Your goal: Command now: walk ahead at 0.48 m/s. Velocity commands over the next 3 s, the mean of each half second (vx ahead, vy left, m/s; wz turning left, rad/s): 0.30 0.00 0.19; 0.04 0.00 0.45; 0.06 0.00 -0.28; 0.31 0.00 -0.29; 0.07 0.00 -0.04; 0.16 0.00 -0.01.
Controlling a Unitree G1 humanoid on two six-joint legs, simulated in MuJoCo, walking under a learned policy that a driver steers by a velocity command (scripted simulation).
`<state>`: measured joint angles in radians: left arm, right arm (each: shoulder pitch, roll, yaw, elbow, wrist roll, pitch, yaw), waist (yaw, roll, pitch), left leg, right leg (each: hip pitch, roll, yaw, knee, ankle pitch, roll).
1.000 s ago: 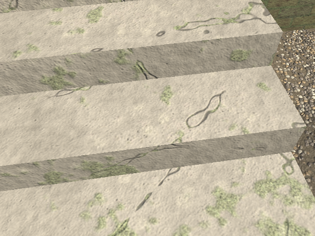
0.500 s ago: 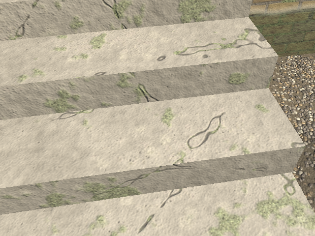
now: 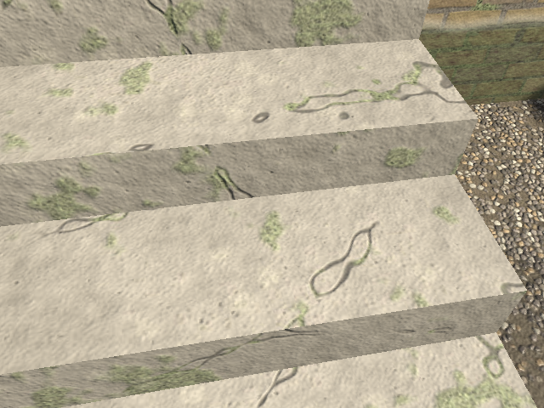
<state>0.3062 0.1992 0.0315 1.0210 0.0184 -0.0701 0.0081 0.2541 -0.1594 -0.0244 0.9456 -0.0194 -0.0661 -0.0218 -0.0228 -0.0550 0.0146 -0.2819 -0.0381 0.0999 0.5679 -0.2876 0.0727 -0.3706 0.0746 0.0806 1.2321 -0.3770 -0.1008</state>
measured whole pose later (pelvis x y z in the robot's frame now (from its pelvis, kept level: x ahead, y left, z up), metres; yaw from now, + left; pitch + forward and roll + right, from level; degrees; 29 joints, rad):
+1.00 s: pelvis +0.24 +0.04 +0.18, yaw +22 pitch +1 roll -1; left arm 0.26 0.23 0.07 0.76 0.02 0.05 0.03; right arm 0.19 -0.16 -0.04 0.61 -0.04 0.00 -0.02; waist 0.01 -0.05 0.02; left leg -0.33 0.00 0.10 0.61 -0.28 0.07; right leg -0.42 -0.11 -0.12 0.95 -0.49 0.05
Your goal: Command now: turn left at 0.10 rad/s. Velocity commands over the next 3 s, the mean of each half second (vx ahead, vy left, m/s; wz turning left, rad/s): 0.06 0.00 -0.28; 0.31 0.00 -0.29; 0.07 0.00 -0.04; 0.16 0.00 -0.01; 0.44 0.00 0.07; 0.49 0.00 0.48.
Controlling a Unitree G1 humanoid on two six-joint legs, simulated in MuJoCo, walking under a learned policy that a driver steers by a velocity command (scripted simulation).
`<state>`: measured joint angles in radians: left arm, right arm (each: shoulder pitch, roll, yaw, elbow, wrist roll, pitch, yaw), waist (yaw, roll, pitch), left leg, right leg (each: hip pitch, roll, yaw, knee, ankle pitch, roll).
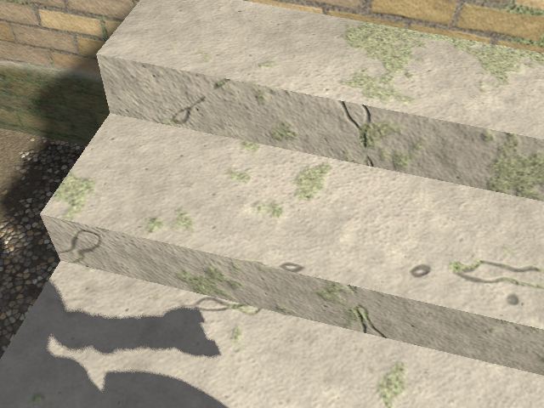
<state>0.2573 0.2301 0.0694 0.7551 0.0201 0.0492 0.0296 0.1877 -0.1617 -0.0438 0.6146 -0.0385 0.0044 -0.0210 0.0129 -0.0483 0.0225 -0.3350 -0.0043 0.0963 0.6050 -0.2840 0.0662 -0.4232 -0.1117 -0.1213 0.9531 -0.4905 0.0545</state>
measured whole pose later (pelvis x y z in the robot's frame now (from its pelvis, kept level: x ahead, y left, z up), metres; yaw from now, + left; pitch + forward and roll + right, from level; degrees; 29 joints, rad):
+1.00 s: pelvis +0.26 +0.01 +0.04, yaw -20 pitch +3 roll +0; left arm 0.41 0.23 0.07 0.92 -0.03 -0.08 -0.02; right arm 0.00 -0.11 0.03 0.54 -0.02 0.00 -0.02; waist 0.03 -0.05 0.04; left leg -0.98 0.05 0.08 1.38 -0.47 0.08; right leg -0.14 -0.02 0.19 0.84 -0.27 0.00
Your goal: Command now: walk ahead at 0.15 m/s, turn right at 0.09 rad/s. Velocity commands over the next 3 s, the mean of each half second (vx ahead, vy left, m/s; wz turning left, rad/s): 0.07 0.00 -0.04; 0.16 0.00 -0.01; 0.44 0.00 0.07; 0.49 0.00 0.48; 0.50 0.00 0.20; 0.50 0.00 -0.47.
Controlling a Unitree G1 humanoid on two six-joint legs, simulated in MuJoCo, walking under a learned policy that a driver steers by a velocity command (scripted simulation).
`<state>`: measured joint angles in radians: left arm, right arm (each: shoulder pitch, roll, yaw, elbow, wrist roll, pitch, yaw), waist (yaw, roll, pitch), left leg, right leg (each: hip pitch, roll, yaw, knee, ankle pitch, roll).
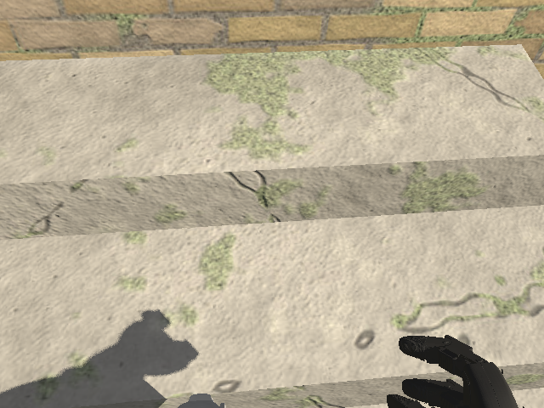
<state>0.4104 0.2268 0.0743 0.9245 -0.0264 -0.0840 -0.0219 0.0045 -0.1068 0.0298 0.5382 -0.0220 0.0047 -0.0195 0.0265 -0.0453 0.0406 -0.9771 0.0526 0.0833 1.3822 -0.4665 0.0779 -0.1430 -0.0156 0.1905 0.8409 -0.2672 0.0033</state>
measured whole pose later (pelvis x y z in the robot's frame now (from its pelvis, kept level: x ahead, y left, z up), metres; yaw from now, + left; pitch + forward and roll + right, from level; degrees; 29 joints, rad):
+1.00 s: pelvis +0.21 +0.03 +0.15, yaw -1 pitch +2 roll +0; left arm 0.37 0.16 0.05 0.92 0.02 -0.03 0.02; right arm 0.50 -0.17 -0.05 0.99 -0.03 -0.06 -0.04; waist -0.05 0.01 -0.03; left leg -0.10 -0.06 0.08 0.42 -0.36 0.09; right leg -0.42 0.00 -0.08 0.94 -0.42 -0.10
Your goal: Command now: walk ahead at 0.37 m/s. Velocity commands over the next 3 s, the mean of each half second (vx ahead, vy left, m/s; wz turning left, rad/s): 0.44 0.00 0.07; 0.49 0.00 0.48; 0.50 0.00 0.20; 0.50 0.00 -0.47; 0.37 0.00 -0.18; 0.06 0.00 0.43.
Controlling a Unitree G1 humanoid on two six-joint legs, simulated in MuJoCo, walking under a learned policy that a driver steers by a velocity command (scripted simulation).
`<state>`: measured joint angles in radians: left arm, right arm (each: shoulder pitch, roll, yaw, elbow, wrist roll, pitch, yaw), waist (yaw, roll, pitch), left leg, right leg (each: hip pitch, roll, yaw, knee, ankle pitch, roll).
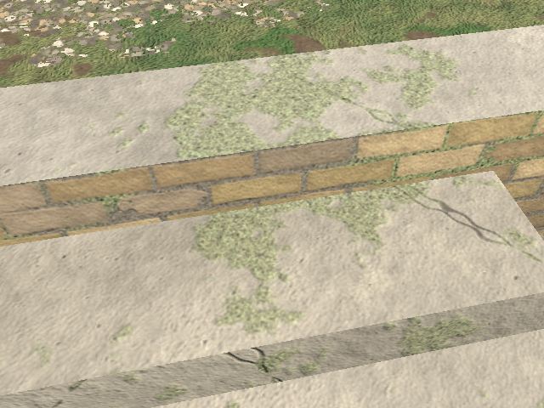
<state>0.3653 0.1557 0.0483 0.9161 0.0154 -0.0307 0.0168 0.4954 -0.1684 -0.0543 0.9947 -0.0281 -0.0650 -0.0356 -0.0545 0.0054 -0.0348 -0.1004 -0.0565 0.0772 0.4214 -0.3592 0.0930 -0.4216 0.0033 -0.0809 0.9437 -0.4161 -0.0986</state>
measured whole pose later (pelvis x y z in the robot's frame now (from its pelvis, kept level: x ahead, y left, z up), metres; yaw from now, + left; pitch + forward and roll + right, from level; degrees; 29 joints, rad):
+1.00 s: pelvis +0.56 -0.03 +0.26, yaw +18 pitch +2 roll +3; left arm 0.34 0.16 0.05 0.77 0.03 -0.12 -0.01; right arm 0.15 -0.22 -0.06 0.78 -0.02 0.00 -0.01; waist 0.02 0.02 -0.02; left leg -0.68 -0.16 0.18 1.11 -0.48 0.19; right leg -0.56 -0.06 0.06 1.73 -0.04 -0.05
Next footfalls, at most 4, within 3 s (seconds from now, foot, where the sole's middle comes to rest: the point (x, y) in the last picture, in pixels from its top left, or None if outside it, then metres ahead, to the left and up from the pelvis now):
0.30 right None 0.34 -0.16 -0.60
0.86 left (265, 285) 0.65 0.01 -0.42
1.38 right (257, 101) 1.05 0.01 -0.24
1.90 left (172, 45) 1.31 0.23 -0.24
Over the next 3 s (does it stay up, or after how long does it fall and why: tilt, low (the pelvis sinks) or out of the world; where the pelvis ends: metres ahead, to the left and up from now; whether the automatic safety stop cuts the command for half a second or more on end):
stays up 1.46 0.12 0.53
